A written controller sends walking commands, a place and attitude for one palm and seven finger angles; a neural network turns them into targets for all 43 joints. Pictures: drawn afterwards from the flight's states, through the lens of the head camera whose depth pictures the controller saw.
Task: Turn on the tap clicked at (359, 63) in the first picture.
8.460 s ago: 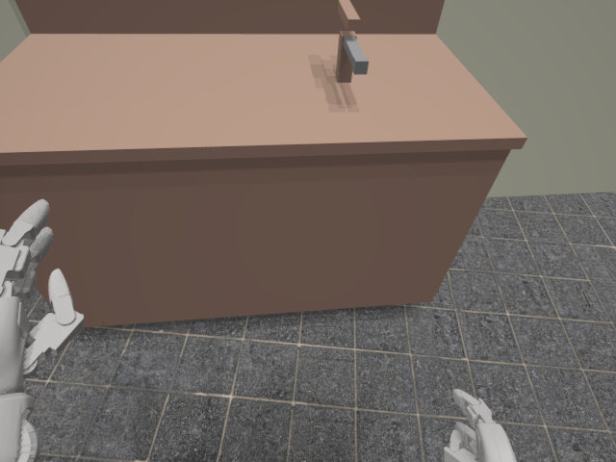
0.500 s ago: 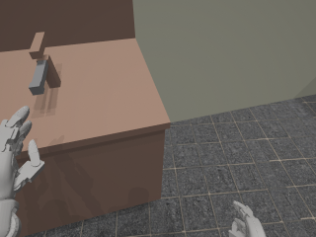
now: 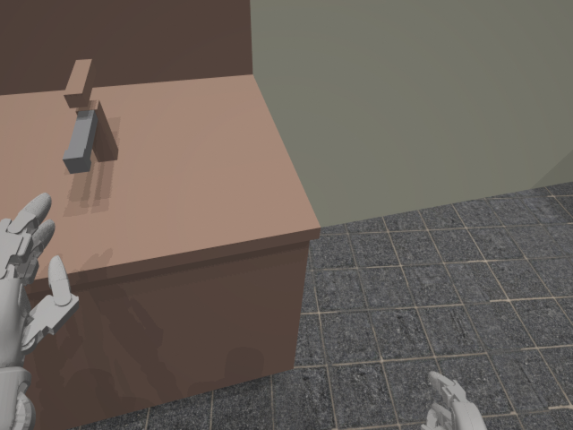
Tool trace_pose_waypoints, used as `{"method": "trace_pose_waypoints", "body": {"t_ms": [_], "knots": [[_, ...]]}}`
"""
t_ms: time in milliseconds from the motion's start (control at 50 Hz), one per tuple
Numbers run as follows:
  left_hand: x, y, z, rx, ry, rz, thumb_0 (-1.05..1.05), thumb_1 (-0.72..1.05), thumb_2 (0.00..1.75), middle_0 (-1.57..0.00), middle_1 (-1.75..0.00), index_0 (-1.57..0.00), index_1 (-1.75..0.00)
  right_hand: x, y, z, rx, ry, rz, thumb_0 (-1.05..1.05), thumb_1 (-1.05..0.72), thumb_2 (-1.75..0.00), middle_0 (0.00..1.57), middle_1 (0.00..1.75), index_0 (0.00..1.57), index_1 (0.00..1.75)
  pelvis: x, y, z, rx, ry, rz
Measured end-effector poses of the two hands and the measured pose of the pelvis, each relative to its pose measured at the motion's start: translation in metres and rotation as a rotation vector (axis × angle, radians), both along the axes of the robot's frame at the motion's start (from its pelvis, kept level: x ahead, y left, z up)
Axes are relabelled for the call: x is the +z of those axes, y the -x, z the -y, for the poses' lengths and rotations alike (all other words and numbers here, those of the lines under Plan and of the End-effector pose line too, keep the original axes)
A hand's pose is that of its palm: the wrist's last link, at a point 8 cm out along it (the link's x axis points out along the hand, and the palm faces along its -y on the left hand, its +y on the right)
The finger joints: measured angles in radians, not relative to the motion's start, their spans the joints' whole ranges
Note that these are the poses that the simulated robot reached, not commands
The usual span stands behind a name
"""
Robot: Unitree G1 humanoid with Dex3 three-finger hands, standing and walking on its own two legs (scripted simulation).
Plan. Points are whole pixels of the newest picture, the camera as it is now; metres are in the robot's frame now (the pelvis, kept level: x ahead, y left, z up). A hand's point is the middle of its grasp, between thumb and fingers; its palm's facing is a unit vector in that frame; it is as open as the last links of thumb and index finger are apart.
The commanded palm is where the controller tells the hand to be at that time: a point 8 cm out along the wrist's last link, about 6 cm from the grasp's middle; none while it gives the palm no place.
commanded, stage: shuffle to correct the standing spot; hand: left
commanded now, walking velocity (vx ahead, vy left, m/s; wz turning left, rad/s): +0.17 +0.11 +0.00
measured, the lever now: (77, 160) +0.45 +0.37 +0.14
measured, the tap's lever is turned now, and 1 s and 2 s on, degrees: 0 2 2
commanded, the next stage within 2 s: come to a stop and stand still in 0.44 s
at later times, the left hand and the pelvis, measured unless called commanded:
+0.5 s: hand (78, 225) +0.31 +0.29 +0.15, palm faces +0.41 -0.84 -0.37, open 7.5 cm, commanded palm +0.24 +0.32 +0.18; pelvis +0.08 +0.05 -0.03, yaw -1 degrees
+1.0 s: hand (101, 197) +0.35 +0.28 +0.16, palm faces +0.38 -0.87 -0.31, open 7.5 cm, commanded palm +0.29 +0.32 +0.18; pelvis +0.13 +0.05 +0.00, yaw -1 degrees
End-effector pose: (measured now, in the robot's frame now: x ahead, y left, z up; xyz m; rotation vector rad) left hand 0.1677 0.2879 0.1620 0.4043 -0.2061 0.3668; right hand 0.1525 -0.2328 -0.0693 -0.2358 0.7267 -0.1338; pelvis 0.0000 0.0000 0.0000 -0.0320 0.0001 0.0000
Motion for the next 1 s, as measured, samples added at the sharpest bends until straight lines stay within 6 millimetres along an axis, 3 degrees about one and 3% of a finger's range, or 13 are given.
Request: {"method": "trace_pose_waypoints", "body": {"t_ms": [100,280,380,460,560,620,680,780,900,1000], "knots": [[0.002,-0.017,-0.007,0.006,-0.023,0.039,0.01,0.89,0.90,-0.21,-0.30,-0.20,-0.30,-0.009,-0.007,-0.007,-0.001,0.001,-0.014,0.01,-0.90,-0.90,0.20,0.30,0.20,0.30,-0.006,-0.011,-0.006,-0.003,-0.021,-0.001],[0.013,-0.047,-0.003,-0.044,-0.090,0.104,0.01,0.89,0.90,-0.21,-0.30,-0.20,-0.30,-0.025,-0.028,-0.016,-0.003,-0.039,-0.052,0.01,-0.90,-0.90,0.20,0.30,0.20,0.30,-0.014,-0.038,-0.010,0.001,-0.007,-0.017],[-0.001,-0.062,-0.023,-0.028,-0.077,0.117,0.01,0.88,0.90,-0.21,-0.30,-0.21,-0.30,-0.029,-0.048,-0.019,0.007,0.007,-0.093,0.01,-0.90,-0.90,0.20,0.30,0.20,0.30,-0.023,-0.060,-0.025,0.001,-0.017,0.007],[-0.007,-0.086,-0.041,-0.020,-0.079,0.120,0.01,0.88,0.90,-0.21,-0.30,-0.21,-0.30,-0.036,-0.070,-0.030,-0.035,0.009,-0.055,0.01,-0.90,-0.90,0.20,0.30,0.20,0.30,-0.032,-0.071,-0.042,-0.023,-0.043,0.049],[0.019,-0.113,-0.040,-0.064,-0.117,0.144,0.01,0.89,0.90,-0.21,-0.30,-0.20,-0.30,-0.026,-0.089,-0.060,-0.018,-0.065,-0.003,0.01,-0.90,-0.90,0.20,0.30,0.20,0.30,-0.019,-0.085,-0.049,-0.011,-0.046,0.034],[0.040,-0.118,-0.034,-0.104,-0.170,0.162,0.01,0.89,0.90,-0.21,-0.30,-0.20,-0.30,-0.023,-0.097,-0.073,-0.011,-0.102,0.007,0.01,-0.90,-0.90,0.20,0.30,0.20,0.30,-0.012,-0.096,-0.052,-0.022,-0.041,0.015],[0.047,-0.121,-0.032,-0.110,-0.214,0.130,0.01,0.89,0.90,-0.21,-0.30,-0.20,-0.30,-0.024,-0.103,-0.078,-0.007,-0.124,-0.001,0.01,-0.90,-0.90,0.20,0.30,0.20,0.30,-0.009,-0.108,-0.052,-0.031,-0.040,0.007],[0.031,-0.131,-0.044,-0.014,-0.175,0.056,0.01,0.88,0.90,-0.21,-0.30,-0.21,-0.30,-0.034,-0.115,-0.073,0.001,-0.115,-0.032,0.01,-0.90,-0.90,0.20,0.30,0.20,0.30,-0.010,-0.124,-0.047,-0.027,-0.019,0.019],[-0.003,-0.143,-0.041,0.027,0.010,0.014,0.01,0.89,0.90,-0.21,-0.30,-0.20,-0.30,-0.019,-0.125,-0.052,-0.012,-0.031,-0.024,0.01,-0.90,-0.90,0.20,0.30,0.20,0.30,-0.008,-0.128,-0.046,-0.028,-0.022,0.009],[0.006,-0.143,-0.032,-0.028,0.014,0.066,0.01,0.89,0.90,-0.20,-0.29,-0.21,-0.30,0.002,-0.132,-0.040,-0.021,0.049,0.006,0.01,-0.90,-0.90,0.20,0.30,0.20,0.30,-0.004,-0.126,-0.045,-0.024,-0.028,0.008]]}}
